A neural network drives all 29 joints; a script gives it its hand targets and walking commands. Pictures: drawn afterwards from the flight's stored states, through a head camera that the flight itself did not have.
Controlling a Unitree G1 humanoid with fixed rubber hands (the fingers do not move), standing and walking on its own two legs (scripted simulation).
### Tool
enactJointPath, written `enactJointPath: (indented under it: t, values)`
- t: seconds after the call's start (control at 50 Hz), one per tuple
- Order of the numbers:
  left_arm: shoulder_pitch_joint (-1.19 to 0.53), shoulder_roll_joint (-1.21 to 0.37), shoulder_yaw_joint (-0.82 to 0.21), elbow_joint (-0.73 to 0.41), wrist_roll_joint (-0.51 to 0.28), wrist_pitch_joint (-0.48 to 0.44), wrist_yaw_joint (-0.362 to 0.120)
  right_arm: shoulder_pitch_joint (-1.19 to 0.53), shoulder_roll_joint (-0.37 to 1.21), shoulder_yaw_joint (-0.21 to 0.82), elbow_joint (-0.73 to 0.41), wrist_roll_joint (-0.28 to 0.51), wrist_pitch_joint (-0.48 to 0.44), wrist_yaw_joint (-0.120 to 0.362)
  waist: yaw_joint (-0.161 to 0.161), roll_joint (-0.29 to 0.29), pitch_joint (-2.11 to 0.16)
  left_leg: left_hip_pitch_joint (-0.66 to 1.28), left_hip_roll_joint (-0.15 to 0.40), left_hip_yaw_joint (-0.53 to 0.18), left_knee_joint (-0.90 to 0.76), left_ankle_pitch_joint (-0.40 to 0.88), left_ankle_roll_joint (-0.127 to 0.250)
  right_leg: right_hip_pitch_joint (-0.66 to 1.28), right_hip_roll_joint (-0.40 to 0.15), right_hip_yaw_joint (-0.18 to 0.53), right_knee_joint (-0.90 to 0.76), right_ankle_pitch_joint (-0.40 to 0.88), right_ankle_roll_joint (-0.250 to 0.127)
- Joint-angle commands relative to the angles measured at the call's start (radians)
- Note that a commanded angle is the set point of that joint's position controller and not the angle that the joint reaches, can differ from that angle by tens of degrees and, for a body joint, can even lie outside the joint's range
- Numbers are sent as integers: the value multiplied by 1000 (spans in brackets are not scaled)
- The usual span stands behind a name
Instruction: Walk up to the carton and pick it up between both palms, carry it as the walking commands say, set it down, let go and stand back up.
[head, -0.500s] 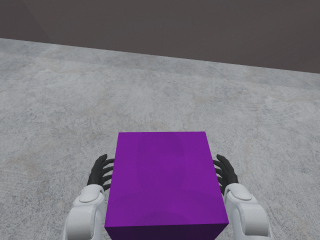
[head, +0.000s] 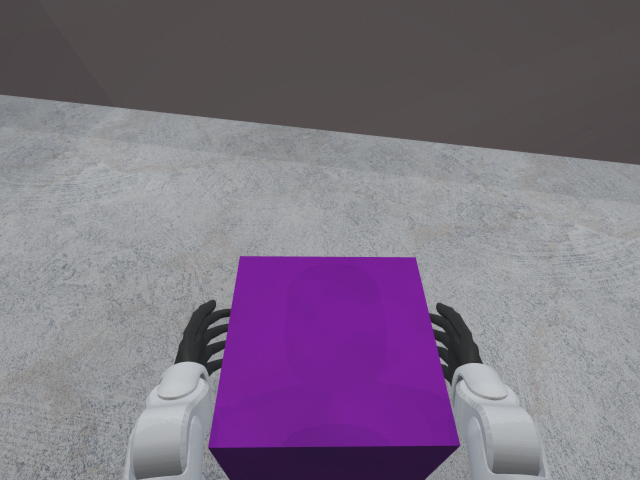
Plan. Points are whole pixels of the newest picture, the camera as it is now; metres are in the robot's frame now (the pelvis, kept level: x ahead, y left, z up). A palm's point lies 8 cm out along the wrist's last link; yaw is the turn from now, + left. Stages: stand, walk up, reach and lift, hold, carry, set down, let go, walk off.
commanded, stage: carry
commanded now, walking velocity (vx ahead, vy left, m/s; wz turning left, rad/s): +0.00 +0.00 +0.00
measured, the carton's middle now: (326, 386) +0.27 +0.02 -0.05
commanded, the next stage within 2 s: none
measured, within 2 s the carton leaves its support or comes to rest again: neither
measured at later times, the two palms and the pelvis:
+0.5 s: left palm (211, 247) +0.45 +0.19 +0.03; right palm (416, 255) +0.45 -0.12 +0.02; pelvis +0.19 +0.03 -0.01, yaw +3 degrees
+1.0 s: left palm (221, 140) +0.67 +0.21 +0.09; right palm (395, 143) +0.65 -0.11 +0.09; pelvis +0.45 +0.05 -0.02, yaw +3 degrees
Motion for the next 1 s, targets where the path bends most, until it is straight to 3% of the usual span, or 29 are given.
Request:
enactJointPath:
  t: [0.0, 0.04, 0.06, 0.14, 0.16, 0.18, 0.22, 0.26, 0.32, 0.34, 0.36, 0.38, 0.4, 0.42, 0.44, 0.5, 0.54, 0.56, 0.58, 0.6, 0.62, 0.64, 0.72, 0.78, 0.86, 0.9, 0.92, 0.94, 0.98]
  values:
    - [-341, -625, -532, -104, -136, -44, -139, -428, 504, 553, -227, 191, -23, 104, -12, 35, -366, 120, 125, -61, 156, 1285, 20, 232, -2, -36, -355, 627, -26]
    - [-288, -634, -525, -91, -123, -44, -136, -400, 525, 560, -212, 206, -10, 112, 3, -313, -448, -283, -27, -13, 445, 83, -59, 651, -341, 261, -220, 1800, -242]
    - [-280, -624, -504, -25, -93, -39, -131, -471, 516, 577, -202, 221, -9, 115, -1, -370, -346, -336, -35, -71, 351, -148, -54, 598, -345, 286, -233, 1918, -271]
    - [-358, -621, -477, -53, -63, -63, -119, -547, 528, 562, -161, 235, -32, 135, -16, -238, -203, -340, -9, -9, -13, 3, -14, 498, -222, 115, -209, 1573, -111]
    - [-432, -629, -508, -142, -89, -70, -113, -504, 560, 551, -150, 235, -28, 133, -40, -147, -192, -149, -10, 1, -202, 234, -19, 341, -194, 39, -163, 1465, -85]
    - [-423, -627, -525, -154, -92, -64, -112, -433, 559, 510, -99, 208, -21, 136, -51, -16, -242, 70, 34, -84, -221, 671, 3, 191, -153, -5, -33, 1148, -42]
    - [-474, -616, -559, -199, -112, -58, -114, -352, 567, 483, -36, 194, -17, 131, -61, 375, -274, 363, 258, -304, -106, 1907, 142, -131, 22, -59, 182, -5, 23]
    - [-548, -616, -589, -210, -141, -68, -121, -347, 553, 450, -17, 174, -35, 123, -63, 399, -188, 486, 227, -317, -94, 1956, 124, -353, 25, -43, 35, -95, 2]
    - [-439, -618, -551, -124, -136, -56, -125, -421, 525, 490, -150, 182, -36, 106, -54, 199, -157, 477, 190, -232, -63, 1744, 90, -361, 31, -80, -82, 36, -7]
    - [-390, -632, -550, -100, -145, -51, -130, -408, 510, 503, -180, 180, -36, 104, -45, 223, -213, 430, 179, -180, -17, 1693, 77, -248, 41, -92, -167, 140, -8]
    - [-348, -636, -548, -75, -143, -48, -133, -420, 509, 519, -191, 180, -35, 101, -19, 141, -252, 298, 144, -94, 45, 1546, 52, -22, 37, -98, -342, 321, -10]
    - [-354, -640, -534, -45, -139, -42, -138, -440, 498, 519, -184, 172, -28, 97, -15, 58, -337, 75, 128, -57, 145, 1198, 11, 265, -38, -5, -306, 667, -54]
    - [-306, -650, -529, -58, -138, -33, -139, -450, 513, 547, -252, 190, -16, 95, 2, -121, -426, -119, 67, -15, 296, 669, -29, 542, -197, 159, -258, 1196, -153]
    - [-333, -651, -540, -111, -149, -27, -136, -523, 525, 572, -327, 223, -11, 101, 19, -347, -378, -288, -64, 19, 507, 38, -56, 607, -346, 361, -315, 1481, -297]
    - [-293, -645, -517, -79, -114, -16, -126, -516, 539, 577, -276, 237, 4, 110, 20, -350, -292, -335, -34, -74, 359, -121, -43, 555, -349, 394, -339, 1502, -321]
    - [-386, -650, -521, -204, -130, -11, -115, -488, 583, 572, -271, 261, 19, 119, 35, -278, -158, -530, 11, -33, 135, -170, -37, 634, -312, 268, -336, 1353, -207]
    - [-429, -628, -543, -268, -154, 4, -103, -393, 588, 536, -252, 246, 38, 105, 4, -222, -196, -336, -6, -6, -108, -7, -44, 523, -260, 132, -276, 1133, -160]
    - [-383, -625, -545, -283, -158, 16, -94, -326, 591, 522, -224, 241, 46, 102, -35, -71, -295, 26, -20, 7, -315, 247, -20, 329, -199, -21, -155, 998, -91]
    - [-376, -642, -582, -330, -169, 23, -88, -282, 591, 528, -249, 250, 49, 101, -48, 152, -356, 352, 46, -161, -344, 574, 18, 61, -99, -73, 29, 692, -22]
    - [-337, -674, -634, -348, -188, 40, -87, -256, 592, 532, -263, 263, 52, 97, -42, 433, -363, 612, 231, -378, -296, 1192, 108, -258, 19, -116, 232, 142, 12]
    - [-414, -717, -729, -456, -258, 48, -90, -271, 641, 564, -350, 279, 58, 92, -47, 415, -346, 653, 272, -412, -238, 1474, 177, -349, 8, -24, 288, 29, 4]
    - [-528, -823, -855, -666, -380, 84, -88, -312, 769, 666, -577, 359, 85, 67, -60, 343, -269, 598, 288, -457, -231, 1479, 194, -430, 1, -13, 316, -16, 16]
    - [-236, -781, -769, -568, -337, 217, -46, -243, 687, 709, -641, 389, 231, 24, -58, 89, -241, 795, 304, -336, -216, 1309, 131, -704, -16, -30, 288, 6, 5]
    - [-134, -704, -743, -592, -319, 287, -14, -168, 593, 721, -736, 403, 308, 8, -69, 36, -227, 740, 228, -206, -256, 1316, 106, -625, 55, -134, -4, 134, 23]
    - [-114, -633, -687, -644, -267, 336, 16, -159, 553, 734, -726, 441, 374, 10, -43, 171, -295, 311, 127, 40, -100, 1382, -11, 109, 188, -255, -388, 580, 11]
    - [-103, -655, -682, -647, -251, 353, 26, -250, 561, 748, -755, 461, 396, 14, 34, 122, -417, -79, 97, 62, 228, 1026, -66, 585, -46, -23, -301, 732, -118]
    - [-107, -667, -674, -632, -247, 360, 34, -269, 570, 733, -741, 457, 409, 15, 60, -113, -411, -348, -57, 31, 600, 315, -93, 714, -308, 344, -386, 859, -265]
    - [-87, -653, -655, -607, -244, 371, 42, -235, 552, 715, -687, 462, 428, 19, 23, -86, -393, -316, -48, -106, 839, 6, -56, 560, -441, 519, -500, 742, -313]
    - [-184, -669, -655, -605, -231, 381, 33, -309, 608, 741, -677, 450, 439, 21, -2, 121, -200, -335, 43, -137, 765, 86, 16, 274, -442, 479, -666, 59, -178]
